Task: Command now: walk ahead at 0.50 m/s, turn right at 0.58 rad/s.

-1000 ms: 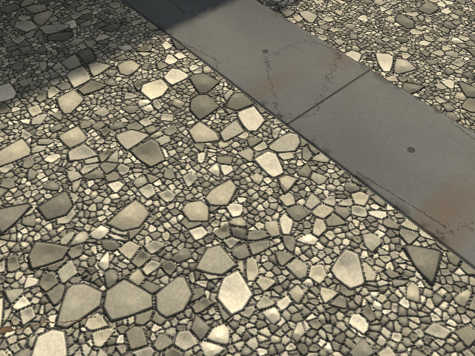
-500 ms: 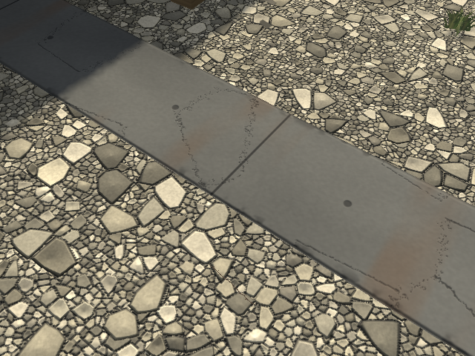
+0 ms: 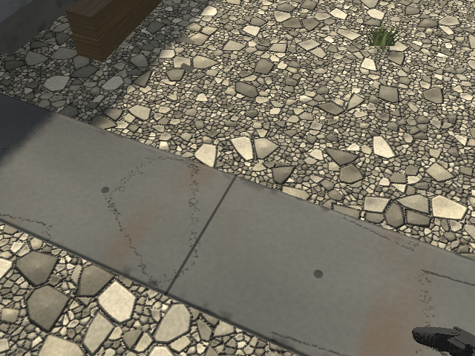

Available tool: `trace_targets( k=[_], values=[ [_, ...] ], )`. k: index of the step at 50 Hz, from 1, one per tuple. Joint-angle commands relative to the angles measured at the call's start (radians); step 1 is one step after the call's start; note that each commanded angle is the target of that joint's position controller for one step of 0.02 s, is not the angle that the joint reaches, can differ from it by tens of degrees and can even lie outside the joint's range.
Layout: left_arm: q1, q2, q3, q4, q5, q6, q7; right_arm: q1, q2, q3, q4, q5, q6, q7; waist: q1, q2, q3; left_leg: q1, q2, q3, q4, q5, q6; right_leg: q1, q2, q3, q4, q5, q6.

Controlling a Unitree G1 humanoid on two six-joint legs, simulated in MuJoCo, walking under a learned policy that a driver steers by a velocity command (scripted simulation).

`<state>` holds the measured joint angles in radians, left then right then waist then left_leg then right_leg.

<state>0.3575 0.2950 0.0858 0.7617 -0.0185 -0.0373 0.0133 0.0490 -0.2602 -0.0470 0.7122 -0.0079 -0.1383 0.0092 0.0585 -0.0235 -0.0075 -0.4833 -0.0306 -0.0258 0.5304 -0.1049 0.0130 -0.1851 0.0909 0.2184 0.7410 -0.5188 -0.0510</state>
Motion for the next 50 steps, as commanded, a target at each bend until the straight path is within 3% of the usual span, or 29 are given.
trace_targets(
  k=[1,2,3,4,6,9,15,19,21,22,23,24,25,26,27,28,29,30,31,32,34,37,41,45,46,47,48,49,50],
  values=[
    [0.086,0.104,-0.001,-0.094,-0.028,-0.027,0.0,0.299,-0.192,-0.068,-0.01,0.004,0.006,-0.001,-0.123,0.264,-0.244,0.763,0.454,-0.768,-0.231,-0.467,0.232,-0.641,-0.071,-0.024,0.584,-0.038,0.018],
    [-0.026,0.144,0.011,-0.111,-0.016,-0.02,-0.001,0.26,-0.139,-0.053,-0.018,0.009,0.014,-0.007,-0.148,0.158,-0.129,0.642,0.408,-0.577,-0.23,-0.417,0.183,-0.659,-0.102,-0.056,0.601,0.063,0.022],
    [-0.071,0.126,0.011,-0.12,-0.005,-0.014,-0.001,0.214,-0.128,-0.044,-0.023,-0.001,0.02,-0.007,-0.126,0.084,-0.07,0.516,0.362,-0.449,-0.246,-0.27,0.162,-0.612,-0.137,-0.078,0.576,0.135,0.027],
    [-0.096,0.112,0.014,-0.133,0.003,-0.013,-0.005,0.185,-0.109,-0.038,-0.015,-0.005,0.025,-0.007,-0.107,0.087,-0.021,0.434,0.323,-0.36,-0.267,-0.17,0.159,-0.591,-0.162,-0.078,0.525,0.179,0.029],
    [-0.076,0.076,0.012,-0.14,-0.012,-0.004,-0.015,0.175,-0.096,-0.035,-0.004,-0.006,0.02,-0.008,-0.078,0.137,-0.005,0.357,0.283,-0.233,-0.315,-0.075,0.154,-0.529,-0.195,-0.099,0.478,0.214,0.031],
    [-0.11,0.048,0.005,-0.167,-0.006,0.009,-0.016,0.192,-0.129,-0.048,0.02,-0.001,0.011,-0.007,-0.074,0.111,0.007,0.36,0.295,-0.127,-0.354,0.062,0.181,-0.572,-0.209,-0.108,0.412,0.275,0.049],
    [-0.248,0.02,-0.009,-0.198,-0.004,-0.001,-0.041,0.213,-0.169,-0.058,0.056,0.002,0.031,-0.018,-0.117,0.089,0.038,0.419,0.272,0.077,-0.357,0.182,0.147,-0.556,-0.199,-0.171,0.103,0.532,0.052],
    [-0.332,0.015,-0.009,-0.235,0.004,-0.007,-0.07,0.232,-0.204,-0.063,0.076,0.019,0.062,-0.029,-0.134,0.103,0.06,0.464,0.277,0.168,-0.26,0.452,0.11,-0.46,-0.146,-0.268,-0.07,0.521,0.028],
    [-0.286,0.052,0.009,-0.238,0.009,-0.005,-0.079,0.221,-0.234,-0.073,0.071,0.035,0.074,-0.037,-0.095,0.14,0.013,0.504,0.283,0.188,-0.145,0.669,0.087,-0.364,-0.093,-0.305,-0.109,0.432,-0.007],
    [-0.207,0.081,0.025,-0.221,0.01,-0.003,-0.08,0.209,-0.245,-0.078,0.065,0.043,0.081,-0.042,-0.049,0.15,-0.028,0.506,0.277,0.196,-0.035,0.761,0.074,-0.272,-0.058,-0.321,-0.14,0.406,-0.031],
    [-0.036,0.127,0.025,-0.168,0.093,-0.052,-0.089,0.256,-0.212,-0.049,0.083,-0.142,0.015,0.008,0.01,0.097,-0.08,0.469,0.312,0.23,0.018,0.691,0.051,-0.072,-0.071,-0.234,-0.206,0.637,-0.073],
    [0.071,0.184,0.059,-0.13,0.103,-0.074,-0.069,0.277,-0.152,-0.044,0.094,-0.119,-0.001,0.02,0.044,0.03,-0.235,0.367,0.232,0.244,0.243,0.398,0.017,0.217,-0.086,-0.195,-0.212,0.775,-0.15],
    [0.107,0.305,0.076,-0.123,0.092,-0.07,-0.045,0.468,0.008,0.006,0.062,-0.132,-0.003,0.038,-0.069,-0.235,-0.497,0.045,0.064,0.227,0.502,-0.492,-0.076,0.693,-0.313,0.189,-0.142,1.234,-0.439],
    [0.217,0.223,0.048,-0.107,0.085,-0.071,-0.053,0.399,-0.072,0.007,0.024,-0.047,-0.014,0.052,0.059,-0.15,-0.527,-0.2,-0.003,0.01,0.72,-0.594,-0.102,0.806,-0.487,0.534,-0.258,1.165,-0.527],
    [0.196,0.183,0.051,-0.058,0.069,-0.081,-0.05,0.104,-0.135,-0.008,-0.036,-0.013,-0.008,0.047,0.141,-0.051,-0.239,-0.369,0.03,-0.063,0.817,-0.54,-0.078,0.592,-0.416,0.384,-0.302,1.008,-0.385],
    [0.108,0.182,0.05,-0.056,0.038,-0.084,-0.042,0.08,-0.174,-0.018,-0.065,-0.03,-0.002,0.017,0.069,-0.021,-0.166,-0.315,0.079,-0.069,0.795,-0.505,-0.077,0.383,-0.377,0.276,-0.333,0.918,-0.324],
    [0.013,0.136,0.028,-0.069,0.031,-0.086,-0.044,0.151,-0.193,-0.023,-0.053,-0.065,0.005,-0.009,-0.012,-0.027,-0.156,-0.221,0.113,-0.086,0.73,-0.45,-0.071,0.227,-0.336,0.211,-0.366,0.943,-0.314],
    [-0.07,0.118,0.014,-0.082,0.032,-0.088,-0.05,0.191,-0.168,-0.011,-0.041,-0.082,0.013,-0.026,-0.083,-0.039,-0.111,-0.114,0.136,-0.093,0.68,-0.408,-0.062,0.037,-0.316,0.169,-0.415,0.95,-0.307],
    [-0.142,0.11,0.006,-0.113,0.044,-0.086,-0.054,0.224,-0.162,-0.003,-0.037,-0.09,0.029,-0.036,-0.123,-0.024,-0.09,-0.019,0.144,-0.089,0.63,-0.398,-0.064,-0.107,-0.302,0.16,-0.477,0.863,-0.303],
    [-0.19,0.109,0.003,-0.137,0.054,-0.088,-0.057,0.25,-0.154,0.002,-0.03,-0.08,0.044,-0.038,-0.141,-0.01,-0.102,0.029,0.131,-0.074,0.579,-0.366,-0.069,-0.165,-0.279,0.152,-0.511,0.773,-0.296],
    [-0.255,0.163,0.017,-0.18,0.066,-0.102,-0.065,0.305,-0.134,0.014,-0.005,-0.051,0.076,-0.021,-0.162,0.002,-0.095,0.136,0.107,-0.018,0.462,-0.267,-0.081,-0.287,-0.218,0.075,-0.524,0.65,-0.258],
    [-0.202,0.176,0.024,-0.199,0.06,-0.116,-0.074,0.247,-0.122,0.028,-0.014,-0.044,0.1,-0.011,-0.107,-0.024,-0.064,0.163,0.085,-0.002,0.327,-0.2,-0.09,-0.287,-0.198,0.096,-0.507,0.497,-0.229],
    [-0.116,0.165,0.027,-0.211,0.045,-0.101,-0.078,0.149,-0.156,0.023,-0.049,-0.034,0.077,-0.033,-0.03,-0.061,-0.071,0.07,0.067,-0.03,0.157,-0.202,-0.08,-0.072,-0.262,0.249,-0.431,0.398,-0.248],
    [-0.123,0.129,0.007,-0.197,0.038,-0.076,-0.085,0.155,-0.168,0.018,-0.067,0.01,0.047,-0.037,-0.063,-0.045,-0.082,0.231,0.039,-0.002,-0.139,0.028,0.005,-0.046,-0.22,0.294,-0.341,0.539,-0.202],
    [-0.1,0.105,-0.006,-0.186,0.042,-0.069,-0.086,0.178,-0.193,0.009,-0.078,0.017,0.037,-0.038,-0.07,-0.032,-0.119,0.316,0.112,-0.042,-0.177,0.184,0.084,-0.06,-0.188,0.272,-0.29,0.502,-0.147],
    [-0.029,0.043,-0.026,-0.211,0.056,-0.065,-0.078,0.187,-0.289,-0.017,-0.105,0.015,0.024,-0.048,-0.027,0.164,-0.241,0.536,0.361,-0.297,-0.18,0.537,0.353,-0.216,-0.048,0.113,-0.136,0.218,-0.028],
    [-0.094,0.078,-0.02,-0.231,0.089,-0.069,-0.071,0.202,-0.318,-0.04,-0.106,-0.026,0.018,-0.044,-0.083,0.216,-0.153,0.608,0.513,-0.492,-0.255,0.533,0.487,-0.488,0.044,-0.041,0.045,-0.096,0.073],
    [-0.119,0.139,-0.002,-0.21,0.1,-0.059,-0.06,0.214,-0.294,-0.046,-0.097,-0.032,0.014,-0.05,-0.101,0.097,-0.133,0.579,0.476,-0.398,-0.274,0.463,0.422,-0.485,-0.027,-0.063,0.229,-0.108,0.095],
    [-0.098,0.156,0.008,-0.183,0.096,-0.052,-0.041,0.155,-0.249,-0.036,-0.108,-0.024,0.011,-0.045,-0.065,0.092,-0.094,0.516,0.413,-0.281,-0.277,0.429,0.339,-0.479,-0.05,-0.098,0.324,-0.061,0.112]
  ],
)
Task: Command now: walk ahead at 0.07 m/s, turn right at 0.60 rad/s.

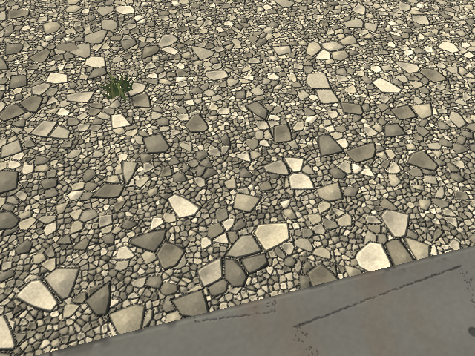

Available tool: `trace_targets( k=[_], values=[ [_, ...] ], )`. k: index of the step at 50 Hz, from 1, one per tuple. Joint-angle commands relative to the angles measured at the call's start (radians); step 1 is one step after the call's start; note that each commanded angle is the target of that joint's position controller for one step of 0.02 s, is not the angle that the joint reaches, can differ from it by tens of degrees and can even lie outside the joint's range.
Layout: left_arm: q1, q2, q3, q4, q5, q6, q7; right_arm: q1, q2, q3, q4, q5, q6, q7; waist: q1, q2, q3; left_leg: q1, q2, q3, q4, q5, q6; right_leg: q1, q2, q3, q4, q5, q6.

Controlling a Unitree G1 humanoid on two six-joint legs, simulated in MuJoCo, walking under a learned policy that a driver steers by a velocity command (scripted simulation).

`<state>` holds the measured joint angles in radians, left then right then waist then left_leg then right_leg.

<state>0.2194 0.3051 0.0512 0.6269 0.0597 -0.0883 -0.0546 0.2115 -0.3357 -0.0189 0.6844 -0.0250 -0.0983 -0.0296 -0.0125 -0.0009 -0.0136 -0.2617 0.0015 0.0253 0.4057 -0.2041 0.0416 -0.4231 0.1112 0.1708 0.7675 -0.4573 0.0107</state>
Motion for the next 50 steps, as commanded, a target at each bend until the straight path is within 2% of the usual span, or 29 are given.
trace_targets(
  k=[1,3,5,7,11,15,19,21,22,23,24,25,26,28,29,30,31,33,35,38,42,43,44,45,46,47,48,49,50],
  values=[
    [0.076,0.16,0.05,-0.024,0.02,0.006,0.038,-0.06,-0.115,-0.047,-0.107,0.004,-0.028,-0.005,0.026,0.102,-0.078,0.247,0.335,-0.25,-0.177,0.428,0.255,-0.213,-0.1,-0.06,0.337,-0.053,0.063],
    [0.046,0.098,0.032,-0.021,0.034,0.017,0.027,-0.053,-0.073,-0.034,-0.124,0.011,-0.026,-0.017,0.001,0.116,-0.04,0.186,0.277,-0.165,-0.257,0.136,0.206,-0.188,-0.116,-0.111,0.407,0.092,0.059],
    [0.02,0.068,0.027,-0.013,0.003,0.02,0.0,0.001,-0.082,-0.039,-0.118,-0.008,-0.021,-0.023,-0.037,0.098,0.0,0.235,0.251,-0.124,-0.303,-0.064,0.172,-0.244,-0.136,-0.133,0.357,0.17,0.057],
    [-0.038,0.058,0.024,-0.014,-0.008,0.02,-0.016,0.088,-0.089,-0.046,-0.09,-0.014,-0.017,-0.015,-0.087,0.093,0.033,0.312,0.26,-0.094,-0.316,-0.11,0.165,-0.296,-0.16,-0.157,0.221,0.201,0.057],
    [-0.102,0.025,0.005,-0.025,-0.002,0.019,-0.022,0.208,-0.093,-0.058,-0.021,-0.022,-0.013,0.009,-0.128,0.094,0.057,0.4,0.337,-0.085,-0.329,-0.052,0.214,-0.316,-0.192,-0.179,-0.004,0.212,0.009],
    [-0.078,0.04,0.003,-0.019,0.016,0.012,-0.019,0.13,-0.076,-0.05,-0.004,-0.029,-0.014,0.031,-0.068,0.129,0.067,0.272,0.334,-0.034,-0.341,-0.069,0.197,-0.127,-0.167,-0.196,-0.1,0.161,-0.077],
    [-0.055,0.05,0.009,-0.006,-0.011,-0.014,-0.019,0.074,-0.111,-0.051,0.033,-0.024,0.004,0.028,-0.003,0.099,0.07,0.205,0.336,0.023,-0.253,-0.061,0.17,0.07,-0.124,-0.204,-0.261,0.313,-0.124],
    [0.023,0.098,0.039,0.008,-0.026,-0.037,-0.013,0.084,-0.102,-0.039,0.061,-0.044,0.004,0.031,0.06,0.084,0.014,0.073,0.284,0.093,-0.075,0.097,0.135,0.329,-0.074,-0.214,-0.262,0.326,-0.155],
    [0.158,0.147,0.061,0.042,-0.006,-0.045,0.006,0.103,-0.048,-0.023,0.074,-0.069,-0.001,0.039,0.114,-0.018,-0.068,-0.025,0.197,0.163,0.18,0.101,0.072,0.508,-0.144,-0.101,-0.274,0.346,-0.194],
    [0.345,0.209,0.065,0.062,-0.015,-0.04,0.033,0.167,0.084,0.021,0.017,-0.072,-0.02,0.062,0.128,-0.283,-0.292,-0.357,0.012,0.152,0.506,-0.274,0.0,0.904,-0.403,0.402,-0.398,0.277,-0.432],
    [0.412,0.157,0.054,0.081,0.009,-0.046,0.036,0.051,0.036,0.011,0.037,-0.051,-0.044,0.087,0.201,-0.152,-0.085,-0.599,0.001,-0.063,0.676,-0.328,0.018,0.846,-0.451,0.53,-0.522,0.188,-0.393],
    [0.383,0.135,0.054,0.117,0.005,-0.053,0.031,-0.015,0.007,0.0,0.041,-0.034,-0.052,0.081,0.179,-0.117,0.04,-0.665,0.049,-0.091,0.761,-0.237,0.044,0.716,-0.42,0.391,-0.529,0.112,-0.321],
    [0.325,0.076,0.035,0.109,-0.009,-0.045,0.027,-0.007,-0.037,-0.017,0.062,-0.044,-0.053,0.068,0.132,-0.108,0.046,-0.607,0.082,-0.076,0.798,-0.197,0.052,0.606,-0.394,0.305,-0.536,0.113,-0.302],
    [0.202,-0.007,-0.006,0.081,-0.014,-0.033,0.025,0.022,0.0,-0.005,0.072,-0.06,-0.036,0.072,0.034,-0.096,0.069,-0.505,0.12,-0.073,0.77,-0.123,0.066,0.405,-0.391,0.177,-0.566,0.278,-0.289],
    [0.15,0.07,0.02,0.085,-0.06,0.0,0.033,0.095,-0.041,-0.035,0.089,0.032,0.027,0.071,-0.014,-0.011,0.058,-0.389,0.112,-0.042,0.694,-0.103,0.011,0.345,-0.352,0.076,-0.568,0.671,-0.208],
    [0.14,0.094,0.024,0.086,-0.064,0.007,0.04,0.107,-0.01,-0.028,0.095,0.029,0.054,0.074,-0.026,-0.03,0.053,-0.344,0.083,-0.031,0.682,-0.082,-0.019,0.305,-0.333,-0.006,-0.559,0.833,-0.195],
    [0.147,0.005,-0.006,0.077,0.012,-0.025,0.034,0.042,0.059,0.003,0.07,-0.052,0.024,0.107,-0.014,-0.139,0.028,-0.432,0.116,-0.063,0.685,0.022,0.011,0.338,-0.367,-0.001,-0.613,0.591,-0.264],
    [0.172,-0.011,-0.014,0.095,0.051,-0.04,0.038,-0.033,0.057,0.004,0.066,-0.045,0.012,0.117,0.015,-0.06,0.067,-0.523,0.103,-0.066,0.545,0.179,0.027,0.357,-0.357,-0.038,-0.66,0.495,-0.269],
    [0.172,0.033,-0.01,0.115,0.041,-0.038,0.021,-0.112,0.055,0.007,0.042,-0.032,0.014,0.123,0.02,-0.036,0.073,-0.461,0.08,-0.036,0.394,0.316,0.032,0.308,-0.323,-0.136,-0.667,0.537,-0.255],
    [0.252,0.051,-0.017,0.17,0.032,-0.028,0.004,-0.184,0.029,0.0,0.012,-0.033,0.028,0.128,0.042,-0.049,0.092,-0.432,0.048,-0.024,0.279,0.413,0.021,0.344,-0.338,-0.2,-0.659,0.621,-0.232],
    [0.306,0.076,-0.021,0.232,0.04,-0.018,-0.005,-0.26,-0.01,-0.02,-0.02,-0.026,0.022,0.115,0.04,-0.066,0.11,-0.352,-0.008,0.013,0.233,0.309,0.048,0.417,-0.347,-0.261,-0.604,0.752,-0.172],
    [0.308,0.094,-0.02,0.221,0.053,-0.02,-0.003,-0.238,-0.026,-0.029,-0.024,-0.031,0.014,0.108,0.02,-0.083,0.085,-0.234,-0.061,0.076,0.3,0.273,0.058,0.385,-0.33,-0.291,-0.553,0.935,-0.157],
    [0.296,0.123,-0.014,0.222,0.058,-0.024,-0.002,-0.184,-0.056,-0.041,-0.011,-0.021,0.005,0.101,-0.013,-0.092,0.071,-0.11,-0.097,0.097,0.329,0.185,0.064,0.343,-0.323,-0.325,-0.462,1.135,-0.122],
    [0.26,0.171,-0.003,0.213,0.057,-0.03,0.0,-0.081,-0.089,-0.056,0.015,0.0,-0.007,0.093,-0.072,-0.088,0.05,0.05,-0.146,0.124,0.313,0.152,0.077,0.285,-0.309,-0.36,-0.331,1.31,-0.079],
    [0.232,0.199,0.003,0.22,0.045,-0.035,-0.005,0.074,-0.134,-0.076,0.063,0.016,-0.02,0.079,-0.136,-0.072,0.003,0.248,-0.141,0.057,0.256,0.148,0.124,0.186,-0.299,-0.339,-0.102,1.311,-0.016],
    [0.363,0.091,-0.038,0.229,0.087,-0.035,-0.012,0.297,-0.156,-0.09,0.136,-0.008,-0.018,0.063,-0.141,0.058,-0.231,0.71,-0.02,-0.158,0.388,0.383,0.292,-0.071,-0.267,-0.28,0.268,0.921,0.066],
    [0.401,0.004,-0.067,0.212,0.069,-0.039,-0.042,0.523,-0.129,-0.073,0.203,-0.014,-0.008,0.067,-0.188,0.185,-0.472,1.037,0.272,-0.697,0.194,0.302,0.551,-0.363,-0.045,-0.211,0.729,-0.179,0.174],
    [0.096,0.034,-0.055,0.123,0.005,-0.037,-0.049,0.618,-0.114,-0.081,0.256,-0.031,-0.031,0.064,-0.306,0.075,-0.209,0.896,0.267,-0.79,0.037,0.025,0.403,-0.638,-0.051,-0.015,0.83,-0.131,0.109],
    [-0.048,0.062,-0.046,0.082,-0.007,-0.039,-0.021,0.471,-0.118,-0.082,0.236,-0.029,-0.055,0.071,-0.247,0.033,0.05,0.594,0.241,-0.673,-0.002,-0.02,0.312,-0.692,-0.12,0.005,0.808,-0.067,0.069]
  ],
)
Over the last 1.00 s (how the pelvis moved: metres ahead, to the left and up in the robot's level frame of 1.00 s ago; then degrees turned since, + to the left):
0.37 -0.05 0.02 -35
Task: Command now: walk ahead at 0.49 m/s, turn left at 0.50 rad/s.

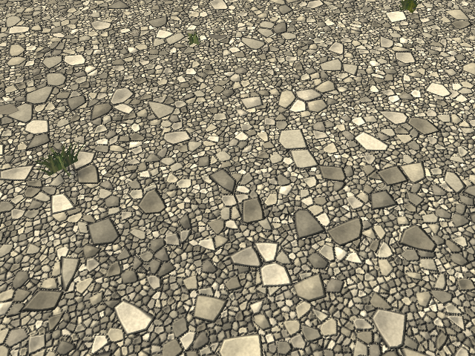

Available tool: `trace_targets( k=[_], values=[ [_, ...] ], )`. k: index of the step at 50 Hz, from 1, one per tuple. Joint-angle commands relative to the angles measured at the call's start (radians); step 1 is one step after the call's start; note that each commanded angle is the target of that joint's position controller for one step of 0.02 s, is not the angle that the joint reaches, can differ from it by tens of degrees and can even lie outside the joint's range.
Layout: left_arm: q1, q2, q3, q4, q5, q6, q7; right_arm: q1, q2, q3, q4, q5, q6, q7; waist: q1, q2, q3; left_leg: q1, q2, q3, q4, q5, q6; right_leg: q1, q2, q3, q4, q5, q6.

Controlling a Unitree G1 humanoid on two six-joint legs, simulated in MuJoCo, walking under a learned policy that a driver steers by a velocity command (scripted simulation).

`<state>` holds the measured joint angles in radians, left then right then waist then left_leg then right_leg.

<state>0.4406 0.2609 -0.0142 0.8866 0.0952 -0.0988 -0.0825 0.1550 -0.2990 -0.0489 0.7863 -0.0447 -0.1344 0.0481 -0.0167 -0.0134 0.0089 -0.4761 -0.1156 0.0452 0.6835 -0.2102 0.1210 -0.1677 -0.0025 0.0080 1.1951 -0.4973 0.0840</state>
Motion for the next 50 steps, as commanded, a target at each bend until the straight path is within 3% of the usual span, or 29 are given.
trace_targets(
  k=[1,3,4,6,8,9,10,11,14,16,18,19,21,22,23,24,25,26,28,29,33,36,39,43,44,45,46,48,50],
  values=[
    [-0.2,0.127,0.015,-0.174,-0.023,-0.026,0.039,0.33,-0.095,-0.024,0.088,0.001,-0.024,-0.002,-0.123,0.007,-0.024,0.54,0.359,-0.674,-0.306,0.024,0.266,-0.769,-0.056,0.194,0.267,0.07,-0.028],
    [-0.134,0.034,-0.017,-0.15,0.029,0.009,0.072,0.053,0.02,0.035,0.021,-0.012,-0.02,0.013,0.057,0.011,0.042,0.015,0.289,-0.546,-0.433,-0.053,0.251,-0.436,-0.118,0.157,0.068,0.078,-0.079],
    [-0.122,0.039,-0.016,-0.16,0.022,0.031,0.077,-0.02,0.014,0.037,-0.006,0.002,-0.018,0.015,0.086,0.023,0.036,-0.087,0.258,-0.524,-0.477,-0.133,0.247,-0.377,-0.113,0.128,0.011,0.01,-0.063],
    [-0.121,0.07,-0.013,-0.179,-0.004,0.045,0.074,-0.012,-0.067,0.012,-0.022,0.003,-0.036,0.012,0.084,-0.017,0.004,-0.175,0.161,-0.383,-0.456,-0.083,0.185,-0.253,-0.098,0.057,-0.171,0.134,-0.041],
    [-0.223,0.002,-0.042,-0.225,-0.017,0.053,0.057,0.087,-0.131,-0.014,0.008,-0.011,-0.031,0.015,0.022,0.002,0.014,-0.247,0.088,-0.284,-0.401,-0.027,0.154,-0.124,-0.053,-0.035,-0.314,0.273,-0.027],
    [-0.169,-0.014,-0.05,-0.215,0.005,0.048,0.041,0.108,-0.126,-0.011,0.004,-0.042,-0.03,0.017,0.031,0.025,-0.004,-0.307,0.089,-0.278,-0.31,0.0,0.141,-0.03,-0.057,-0.017,-0.18,0.524,-0.046],
    [-0.141,0.019,-0.037,-0.224,0.005,0.043,0.036,0.111,-0.12,-0.009,-0.018,-0.038,-0.031,0.018,0.051,0.009,-0.001,-0.296,0.092,-0.302,-0.253,0.021,0.154,-0.029,-0.041,-0.034,-0.196,0.492,-0.05],
    [-0.225,0.044,-0.038,-0.248,-0.004,0.038,0.037,0.164,-0.08,-0.004,0.005,-0.052,-0.042,0.007,-0.006,0.012,0.015,-0.054,0.14,-0.418,-0.162,-0.055,0.142,-0.257,-0.101,0.139,-0.298,0.619,-0.04],
    [-0.49,0.064,-0.027,-0.299,0.02,0.018,0.047,0.552,-0.018,0.001,0.108,0.003,-0.027,-0.042,-0.241,0.084,0.038,0.663,0.182,-0.605,0.12,-0.204,0.17,-0.925,-0.078,0.15,-0.538,0.552,-0.013],
    [-0.556,-0.002,-0.053,-0.274,0.015,0.019,0.032,0.521,0.033,0.021,0.082,0.027,0.002,-0.043,-0.27,0.016,0.085,0.459,0.107,-0.545,0.18,-0.319,0.12,-0.765,-0.096,0.129,-0.85,0.804,-0.043],
    [-0.486,-0.011,-0.049,-0.293,-0.029,0.031,0.027,0.402,-0.107,0.013,0.067,-0.03,0.033,0.021,-0.124,0.06,0.094,-0.175,0.074,-0.509,0.104,-0.388,0.118,-0.067,-0.035,-0.01,-0.714,0.944,-0.051],
    [-0.334,0.035,-0.028,-0.242,-0.037,0.032,0.025,0.336,-0.114,0.016,0.037,-0.027,0.037,0.033,-0.02,0.035,0.113,-0.279,0.061,-0.515,0.183,-0.456,0.087,0.101,-0.061,0.0,-0.723,0.931,-0.056],
    [0.15,0.204,0.066,-0.113,-0.046,0.012,0.029,0.264,-0.116,0.02,0.012,-0.026,0.02,0.059,0.232,-0.032,-0.004,-0.418,0.007,-0.472,0.54,-0.18,-0.039,0.583,-0.119,-0.015,-0.653,0.762,-0.15],
    [0.204,0.185,0.091,-0.111,-0.124,0.013,0.085,0.406,0.091,0.035,0.071,0.151,0.04,-0.013,0.194,-0.043,-0.28,-0.384,-0.034,-0.38,1.028,-0.653,-0.082,0.675,-0.288,0.217,-0.469,1.023,-0.146],
    [0.181,0.228,0.089,-0.118,-0.115,0.024,0.088,0.591,0.076,0.046,0.052,0.163,0.048,-0.042,0.09,-0.265,-0.384,-0.469,0.014,-0.331,1.352,-0.641,-0.128,0.706,-0.447,0.427,-0.494,1.091,-0.198],
    [0.163,0.271,0.111,-0.077,-0.137,0.037,0.07,0.57,0.049,0.041,0.002,0.161,0.05,-0.072,0.06,-0.324,-0.379,-0.607,0.054,-0.217,1.509,-0.51,-0.164,0.649,-0.563,0.671,-0.708,0.648,-0.325],
    [0.12,0.217,0.104,-0.031,-0.137,0.041,0.076,0.388,0.037,0.034,-0.058,0.157,0.069,-0.105,0.065,-0.18,-0.185,-0.749,0.089,-0.113,1.486,-0.343,-0.174,0.503,-0.535,0.772,-0.937,0.116,-0.34],
    [0.015,0.117,0.071,-0.054,-0.128,0.031,0.081,0.196,-0.027,0.018,-0.103,0.134,0.086,-0.122,0.081,-0.02,-0.024,-0.722,0.14,-0.092,1.388,-0.241,-0.158,0.28,-0.465,0.643,-0.993,0.012,-0.339],
    [-0.078,0.022,0.032,-0.017,-0.108,0.006,0.065,0.119,0.051,0.035,-0.13,0.086,0.12,-0.114,0.021,0.01,0.121,-0.623,0.173,-0.184,1.28,-0.187,-0.099,-0.074,-0.395,0.498,-0.954,0.063,-0.314],
    [-0.096,-0.031,0.016,0.011,-0.106,-0.001,0.064,0.12,0.069,0.03,-0.136,0.091,0.123,-0.096,-0.03,-0.037,0.162,-0.617,0.192,-0.229,1.088,-0.094,-0.069,-0.147,-0.307,0.371,-0.939,0.037,-0.256],
    [-0.119,0.07,0.038,0.003,-0.086,-0.016,0.1,0.071,0.037,0.02,-0.152,0.021,0.071,-0.067,-0.053,-0.057,0.051,-0.21,0.21,-0.098,0.404,0.298,-0.125,-0.333,-0.13,0.113,-1.003,0.486,-0.272],
    [-0.007,0.121,0.061,0.036,-0.128,-0.004,0.119,-0.099,0.084,0.037,-0.187,0.058,0.063,-0.05,0.027,-0.047,0.019,-0.113,0.157,-0.083,0.053,0.325,-0.168,-0.129,-0.175,0.127,-1.017,0.571,-0.272],
    [0.075,0.096,0.067,0.051,-0.128,0.024,0.117,-0.245,0.062,0.027,-0.22,0.073,0.055,-0.029,0.092,-0.038,0.062,-0.142,0.13,-0.081,-0.116,0.283,-0.159,0.031,-0.218,0.19,-0.962,0.497,-0.274],
    [0.09,0.119,0.089,0.057,-0.117,0.048,0.115,-0.159,-0.033,-0.022,-0.202,0.065,0.027,-0.02,0.027,-0.099,-0.008,0.134,0.102,-0.074,-0.239,0.141,-0.079,0.065,-0.185,0.208,-0.782,0.617,-0.231],
    [0.065,0.103,0.086,0.038,-0.111,0.042,0.11,0.003,-0.083,-0.044,-0.171,0.053,0.022,-0.032,-0.054,-0.084,-0.132,0.412,0.173,-0.126,-0.182,0.218,-0.028,-0.055,-0.131,0.168,-0.589,0.619,-0.204],
    [0.098,0.016,0.064,0.004,-0.097,0.022,0.102,0.197,-0.167,-0.069,-0.143,0.039,0.033,-0.046,-0.108,0.104,-0.327,0.849,0.425,-0.37,-0.112,0.318,0.072,-0.395,-0.027,0.092,-0.228,0.274,-0.154],
    [0.147,-0.015,0.047,-0.02,-0.125,-0.003,0.093,0.279,-0.174,-0.077,-0.104,0.052,0.046,-0.036,-0.112,0.316,-0.489,0.977,0.582,-0.752,-0.28,-0.012,0.189,-0.61,0.03,0.135,0.013,-0.132,-0.126],
    [-0.042,0.106,0.1,-0.047,-0.149,0.006,0.108,0.184,-0.062,-0.048,-0.087,0.059,0.05,-0.044,-0.093,0.153,-0.164,0.704,0.49,-0.553,-0.383,-0.172,0.106,-0.758,-0.042,0.122,0.108,0.048,-0.118],
    [-0.067,0.066,0.107,-0.047,-0.118,0.034,0.119,0.008,0.013,-0.032,-0.089,0.046,0.041,-0.036,0.008,0.126,-0.037,0.411,0.395,-0.351,-0.474,-0.002,0.057,-0.619,-0.104,0.106,0.015,0.197,-0.106]
  ],
)
Over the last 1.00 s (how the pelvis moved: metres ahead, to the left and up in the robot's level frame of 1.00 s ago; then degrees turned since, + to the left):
0.42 -0.11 -0.04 -2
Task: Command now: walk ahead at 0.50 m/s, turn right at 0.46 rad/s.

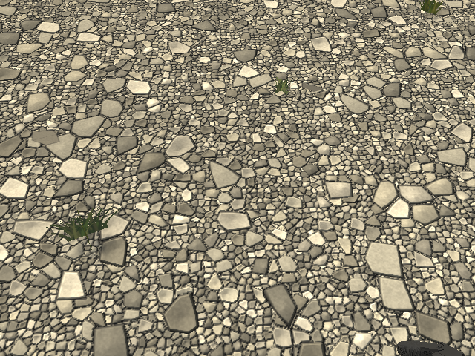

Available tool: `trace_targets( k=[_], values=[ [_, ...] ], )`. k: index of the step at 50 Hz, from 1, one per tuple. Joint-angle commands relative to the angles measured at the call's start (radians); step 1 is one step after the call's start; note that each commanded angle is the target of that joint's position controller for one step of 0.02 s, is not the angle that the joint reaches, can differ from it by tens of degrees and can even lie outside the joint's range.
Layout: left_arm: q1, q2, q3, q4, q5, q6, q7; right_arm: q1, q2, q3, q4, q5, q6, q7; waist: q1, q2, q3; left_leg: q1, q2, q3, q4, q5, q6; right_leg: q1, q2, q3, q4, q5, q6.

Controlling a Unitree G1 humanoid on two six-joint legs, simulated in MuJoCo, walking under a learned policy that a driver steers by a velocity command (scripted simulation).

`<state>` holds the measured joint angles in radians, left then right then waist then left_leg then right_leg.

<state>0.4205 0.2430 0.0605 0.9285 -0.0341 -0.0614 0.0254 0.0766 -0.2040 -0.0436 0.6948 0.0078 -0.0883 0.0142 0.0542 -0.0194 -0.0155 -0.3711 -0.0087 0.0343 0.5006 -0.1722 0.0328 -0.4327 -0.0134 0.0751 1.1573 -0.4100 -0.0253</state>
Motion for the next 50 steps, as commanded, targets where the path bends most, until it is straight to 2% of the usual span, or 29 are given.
trace_targets(
  k=[1,3,5,10,13,16,18,19,20,21,22,23,24,25,26,27,30,32,35,39,42,43,44,45,46,47,48,49,50],
  values=[
    [-0.027,0.055,0.031,-0.084,0.013,0.01,0.009,0.05,-0.071,-0.038,0.014,-0.014,-0.008,0.002,-0.032,0.145,0.003,0.222,0.263,-0.266,-0.32,0.008,0.131,-0.284,-0.113,0.034,0.037,0.132,0.006],
    [-0.039,0.037,0.035,-0.101,0.009,0.03,0.004,0.046,-0.085,-0.049,0.038,-0.023,-0.02,0.007,-0.012,0.12,0.005,0.165,0.252,-0.162,-0.344,0.125,0.136,-0.261,-0.11,0.034,0.033,0.208,0.007],
    [-0.091,0.044,0.039,-0.128,0.018,0.037,0.0,0.086,-0.108,-0.058,0.073,-0.024,-0.025,-0.004,-0.017,0.09,0.015,0.175,0.27,-0.11,-0.355,0.192,0.153,-0.307,-0.111,0.057,-0.026,0.284,0.008],
    [-0.259,0.042,0.03,-0.183,0.02,0.028,-0.03,0.146,-0.162,-0.068,0.131,-0.013,-0.016,-0.034,-0.058,0.076,0.041,0.233,0.268,0.021,-0.362,0.213,0.127,-0.294,-0.088,0.014,-0.305,0.485,0.005],
    [-0.375,0.041,0.02,-0.23,0.021,0.028,-0.054,0.191,-0.198,-0.076,0.153,-0.003,-0.004,-0.042,-0.096,0.063,0.076,0.302,0.293,0.064,-0.354,0.186,0.114,-0.295,-0.087,-0.031,-0.415,0.479,-0.006],
    [-0.443,0.051,0.019,-0.275,0.016,0.031,-0.072,0.231,-0.225,-0.087,0.177,0.011,0.013,-0.042,-0.11,0.07,0.096,0.402,0.324,0.091,-0.3,0.219,0.095,-0.299,-0.077,-0.073,-0.476,0.339,-0.037],
    [-0.423,0.076,0.029,-0.287,0.018,0.031,-0.079,0.222,-0.252,-0.095,0.178,0.019,0.023,-0.041,-0.083,0.103,0.07,0.423,0.321,0.132,-0.191,0.482,0.076,-0.194,-0.028,-0.142,-0.504,0.211,-0.074],
    [-0.357,0.098,0.042,-0.278,0.018,0.031,-0.079,0.216,-0.268,-0.098,0.178,0.022,0.029,-0.042,-0.042,0.115,0.021,0.418,0.31,0.157,-0.071,0.675,0.062,-0.073,0.02,-0.183,-0.524,0.177,-0.096],
    [-0.205,0.143,0.071,-0.236,0.013,0.03,-0.076,0.208,-0.264,-0.093,0.176,0.022,0.035,-0.043,0.04,0.093,-0.055,0.363,0.269,0.196,0.134,0.767,0.035,0.149,0.077,-0.208,-0.597,0.231,-0.131],
    [-0.017,0.236,0.111,-0.188,0.009,0.035,-0.058,0.218,-0.24,-0.082,0.159,0.002,0.032,-0.046,0.113,-0.002,-0.161,0.105,0.231,0.205,0.451,0.539,-0.017,0.494,-0.005,-0.027,-0.612,0.256,-0.192],
    [-0.025,0.362,0.125,-0.19,-0.005,0.025,-0.053,0.285,-0.086,-0.029,0.09,-0.033,-0.001,-0.025,0.003,-0.282,-0.249,-0.36,0.025,0.111,0.81,-0.362,-0.077,0.815,-0.268,0.566,-0.732,0.082,-0.386],
    [0.043,0.28,0.098,-0.214,0.014,0.016,-0.051,0.176,-0.166,-0.042,0.088,0.01,-0.049,-0.01,0.081,-0.157,-0.354,-0.464,0.009,-0.109,0.903,-0.405,-0.049,0.866,-0.318,0.743,-0.873,0.024,-0.395],
    [0.006,0.22,0.08,-0.202,0.024,0.005,-0.051,0.083,-0.205,-0.054,0.062,0.041,-0.067,-0.005,0.086,-0.107,-0.222,-0.544,0.049,-0.108,0.888,-0.306,-0.023,0.797,-0.287,0.587,-0.869,0.156,-0.34],
    [-0.067,0.189,0.07,-0.216,0.017,-0.001,-0.047,0.074,-0.187,-0.047,0.065,0.024,-0.073,-0.014,0.042,-0.039,-0.165,-0.488,0.093,-0.113,0.804,-0.219,-0.011,0.654,-0.245,0.461,-0.857,0.257,-0.303],
    [-0.154,0.151,0.059,-0.233,0.017,0.0,-0.045,0.075,-0.192,-0.054,0.079,-0.003,-0.069,-0.024,-0.004,-0.005,-0.107,-0.404,0.124,-0.111,0.715,-0.171,-0.017,0.502,-0.208,0.362,-0.867,0.366,-0.278],
    [-0.197,0.126,0.049,-0.251,0.024,-0.003,-0.041,0.089,-0.196,-0.062,0.077,-0.008,-0.057,-0.026,-0.04,-0.024,-0.091,-0.324,0.143,-0.119,0.664,-0.136,-0.025,0.405,-0.183,0.315,-0.89,0.434,-0.271],
    [-0.194,0.145,0.053,-0.25,0.017,-0.01,-0.029,0.076,-0.163,-0.061,0.06,-0.016,-0.026,-0.026,-0.07,-0.003,-0.049,-0.274,0.124,-0.095,0.527,-0.077,-0.066,0.282,-0.15,0.253,-0.931,0.527,-0.274],
    [-0.164,0.168,0.06,-0.24,0.013,-0.011,-0.017,-0.004,-0.134,-0.048,0.032,-0.022,-0.021,-0.025,-0.051,-0.007,-0.015,-0.276,0.1,-0.086,0.368,0.039,-0.084,0.24,-0.121,0.207,-0.938,0.537,-0.257],
    [-0.121,0.171,0.063,-0.225,0.01,-0.003,-0.009,-0.114,-0.109,-0.033,-0.001,-0.016,-0.027,-0.012,-0.009,-0.047,0.01,-0.181,0.042,-0.074,0.131,0.241,-0.081,0.175,-0.066,0.167,-0.928,0.439,-0.208],
    [-0.057,0.162,0.063,-0.194,0.0,-0.001,-0.011,-0.191,-0.147,-0.038,-0.042,0.002,-0.032,0.001,0.017,-0.064,0.027,-0.133,0.017,-0.106,0.014,0.27,-0.062,0.227,-0.101,0.259,-0.88,0.33,-0.188],
    [-0.052,0.168,0.068,-0.193,0.005,0.009,-0.001,-0.161,-0.179,-0.048,-0.045,0.003,-0.048,0.009,-0.008,-0.088,0.015,-0.086,0.012,-0.118,-0.029,0.149,-0.032,0.314,-0.13,0.338,-0.785,0.359,-0.173],
    [-0.066,0.162,0.066,-0.2,0.006,0.014,0.0,-0.106,-0.187,-0.054,-0.031,0.002,-0.054,0.007,-0.04,-0.097,-0.003,-0.008,0.003,-0.101,-0.058,0.127,-0.015,0.314,-0.115,0.346,-0.738,0.404,-0.161],
    [-0.084,0.136,0.056,-0.213,0.01,0.014,-0.002,-0.005,-0.213,-0.068,-0.007,-0.007,-0.058,0.001,-0.092,-0.088,-0.066,0.156,0.021,-0.102,-0.072,0.132,0.015,0.282,-0.065,0.319,-0.628,0.472,-0.134],
    [-0.101,0.088,0.037,-0.237,0.025,0.011,-0.007,0.153,-0.262,-0.083,0.011,-0.021,-0.058,-0.007,-0.163,-0.006,-0.196,0.421,0.167,-0.233,-0.043,0.098,0.074,0.152,-0.003,0.242,-0.367,0.364,-0.097],
    [0.044,0.033,0.02,-0.257,-0.006,0.005,-0.007,0.256,-0.328,-0.099,0.04,-0.032,-0.046,-0.006,-0.112,0.316,-0.335,0.759,0.399,-0.677,-0.12,-0.109,0.241,-0.201,0.135,0.122,-0.046,-0.122,-0.023],
    [0.054,0.126,0.031,-0.236,-0.014,0.005,-0.002,0.242,-0.247,-0.081,0.033,-0.008,-0.04,-0.001,-0.118,0.278,-0.294,0.744,0.433,-0.818,-0.182,-0.341,0.24,-0.337,0.057,0.137,0.107,-0.174,-0.011],
    [-0.045,0.187,0.047,-0.245,-0.007,0.01,-0.002,0.192,-0.183,-0.063,0.017,-0.003,-0.033,-0.004,-0.141,0.171,-0.158,0.619,0.392,-0.674,-0.204,-0.343,0.193,-0.377,0.021,0.123,0.151,-0.08,-0.003],
    [-0.101,0.185,0.049,-0.257,0.005,0.016,0.0,0.136,-0.167,-0.054,0.01,-0.011,-0.024,-0.006,-0.122,0.095,-0.078,0.488,0.353,-0.543,-0.22,-0.228,0.162,-0.35,-0.016,0.083,0.14,-0.003,0.003],
    [-0.139,0.172,0.051,-0.27,0.016,0.017,-0.003,0.103,-0.147,-0.048,0.018,-0.015,-0.019,-0.007,-0.103,0.081,-0.015,0.381,0.314,-0.447,-0.244,-0.119,0.152,-0.328,-0.044,0.075,0.096,0.046,0.005]
  ],
)
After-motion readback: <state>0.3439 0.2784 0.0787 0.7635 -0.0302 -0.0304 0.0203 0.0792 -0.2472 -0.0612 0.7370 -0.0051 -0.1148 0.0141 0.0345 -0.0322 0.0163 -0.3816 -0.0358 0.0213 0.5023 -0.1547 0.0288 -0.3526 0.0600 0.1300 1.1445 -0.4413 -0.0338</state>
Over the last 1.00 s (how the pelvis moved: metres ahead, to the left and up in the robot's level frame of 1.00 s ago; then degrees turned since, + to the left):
0.56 0.04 -0.11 10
